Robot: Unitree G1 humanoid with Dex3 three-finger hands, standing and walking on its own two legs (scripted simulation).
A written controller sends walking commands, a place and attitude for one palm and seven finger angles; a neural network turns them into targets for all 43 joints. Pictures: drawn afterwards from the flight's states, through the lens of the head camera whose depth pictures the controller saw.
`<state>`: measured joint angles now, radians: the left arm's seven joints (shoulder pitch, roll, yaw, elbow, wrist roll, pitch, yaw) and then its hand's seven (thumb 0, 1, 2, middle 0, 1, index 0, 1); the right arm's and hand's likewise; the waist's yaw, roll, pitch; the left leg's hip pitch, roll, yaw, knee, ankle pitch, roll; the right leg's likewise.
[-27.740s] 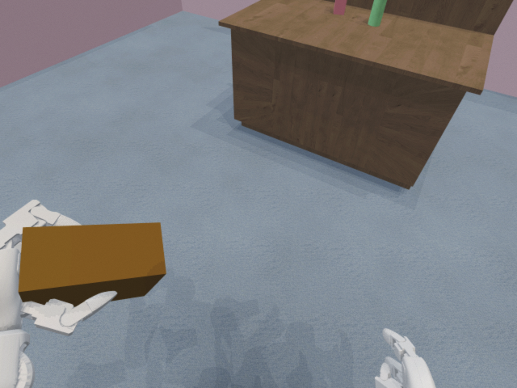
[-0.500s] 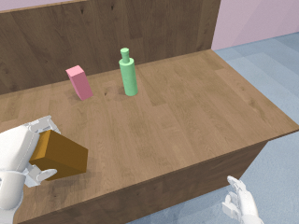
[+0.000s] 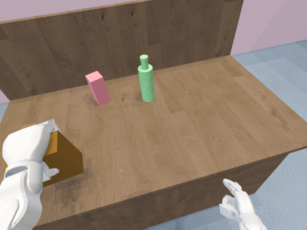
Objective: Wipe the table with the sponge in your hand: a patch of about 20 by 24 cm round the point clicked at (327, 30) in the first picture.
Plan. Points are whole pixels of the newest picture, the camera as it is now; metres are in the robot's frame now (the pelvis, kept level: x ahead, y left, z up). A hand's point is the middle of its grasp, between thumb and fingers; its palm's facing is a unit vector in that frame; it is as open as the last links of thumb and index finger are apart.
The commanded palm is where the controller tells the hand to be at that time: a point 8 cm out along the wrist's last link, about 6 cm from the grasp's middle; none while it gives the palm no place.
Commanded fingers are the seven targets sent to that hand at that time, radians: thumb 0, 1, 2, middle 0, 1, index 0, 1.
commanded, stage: turn the palm down, sponge in hand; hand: left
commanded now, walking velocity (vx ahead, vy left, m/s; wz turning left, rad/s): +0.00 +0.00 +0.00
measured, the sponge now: (54, 164) +0.23 +0.32 +0.05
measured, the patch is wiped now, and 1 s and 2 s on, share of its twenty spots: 0.00 0.00 0.00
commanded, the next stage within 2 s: move the sponge above the wiping area in 0.46 s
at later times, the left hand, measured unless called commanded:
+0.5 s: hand (60, 159) +0.23 +0.28 +0.09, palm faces -0.01 -0.12 -0.99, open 9.9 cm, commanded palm +0.19 +0.27 +0.16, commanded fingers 0.00 0.10 1.30 -1.20 -1.60 -1.20 -1.60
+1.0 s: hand (76, 161) +0.24 +0.25 +0.06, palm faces -0.07 -0.10 -0.99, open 9.9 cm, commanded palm +0.22 +0.26 +0.14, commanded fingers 0.00 0.10 1.30 -1.20 -1.60 -1.20 -1.60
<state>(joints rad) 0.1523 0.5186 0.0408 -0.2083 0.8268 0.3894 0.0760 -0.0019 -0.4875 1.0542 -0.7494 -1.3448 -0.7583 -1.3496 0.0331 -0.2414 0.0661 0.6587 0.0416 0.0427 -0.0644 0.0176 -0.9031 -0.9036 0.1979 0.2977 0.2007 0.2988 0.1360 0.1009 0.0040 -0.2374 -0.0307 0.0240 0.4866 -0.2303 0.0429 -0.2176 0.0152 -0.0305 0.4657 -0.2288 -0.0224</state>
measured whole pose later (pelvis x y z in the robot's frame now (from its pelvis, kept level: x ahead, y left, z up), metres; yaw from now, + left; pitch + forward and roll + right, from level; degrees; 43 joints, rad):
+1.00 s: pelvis +0.01 -0.02 +0.00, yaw +0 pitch -1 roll +0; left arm 0.14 0.46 -0.08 -0.11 0.92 0.29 0.01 0.00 -0.49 1.06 -0.75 -1.35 -0.76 -1.35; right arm 0.03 -0.27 0.03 0.69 0.02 -0.01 -0.08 0.02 -0.91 -0.90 0.20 0.30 0.20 0.30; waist 0.14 0.10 0.03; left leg -0.19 -0.01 0.01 0.42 -0.21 0.02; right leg -0.17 0.04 -0.03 0.41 -0.21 -0.05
